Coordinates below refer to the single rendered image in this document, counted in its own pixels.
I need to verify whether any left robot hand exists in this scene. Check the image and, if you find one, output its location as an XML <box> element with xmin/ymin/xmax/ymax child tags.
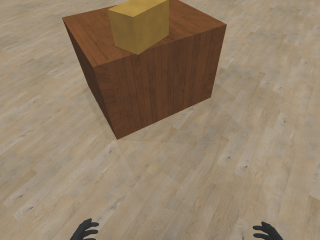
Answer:
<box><xmin>70</xmin><ymin>218</ymin><xmax>99</xmax><ymax>240</ymax></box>

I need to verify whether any carton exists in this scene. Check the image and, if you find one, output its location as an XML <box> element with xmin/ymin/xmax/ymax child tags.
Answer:
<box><xmin>108</xmin><ymin>0</ymin><xmax>169</xmax><ymax>55</ymax></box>

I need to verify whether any right robot hand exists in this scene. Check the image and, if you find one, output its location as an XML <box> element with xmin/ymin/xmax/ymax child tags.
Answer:
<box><xmin>253</xmin><ymin>221</ymin><xmax>283</xmax><ymax>240</ymax></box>

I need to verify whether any pedestal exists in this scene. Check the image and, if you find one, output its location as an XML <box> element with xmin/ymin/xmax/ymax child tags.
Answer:
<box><xmin>62</xmin><ymin>0</ymin><xmax>227</xmax><ymax>140</ymax></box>

